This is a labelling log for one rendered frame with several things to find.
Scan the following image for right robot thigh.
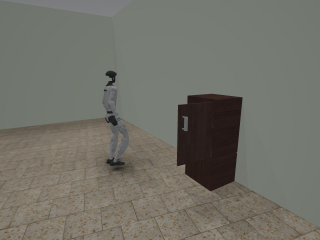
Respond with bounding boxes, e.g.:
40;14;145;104
110;116;129;143

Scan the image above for robot right forearm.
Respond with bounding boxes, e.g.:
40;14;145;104
110;101;121;121

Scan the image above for right robot upper arm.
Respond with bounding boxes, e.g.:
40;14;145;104
108;86;117;106

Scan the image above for humanoid robot torso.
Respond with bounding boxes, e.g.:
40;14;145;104
104;85;117;122

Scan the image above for cupboard door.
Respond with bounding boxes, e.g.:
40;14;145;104
177;102;214;166

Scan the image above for handle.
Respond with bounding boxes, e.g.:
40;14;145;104
182;116;188;131

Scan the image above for right robot hand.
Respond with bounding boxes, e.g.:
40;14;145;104
117;120;127;133

